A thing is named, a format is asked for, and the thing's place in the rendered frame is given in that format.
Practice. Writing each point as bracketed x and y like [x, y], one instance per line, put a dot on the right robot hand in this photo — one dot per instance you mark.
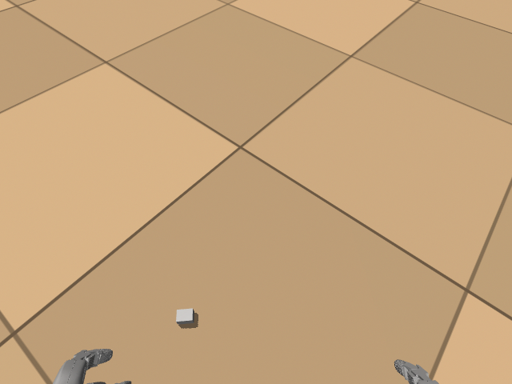
[413, 374]

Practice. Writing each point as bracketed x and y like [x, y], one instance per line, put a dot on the left robot hand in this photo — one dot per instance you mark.
[73, 371]

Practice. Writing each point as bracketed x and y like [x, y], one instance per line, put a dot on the small box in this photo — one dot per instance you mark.
[185, 316]

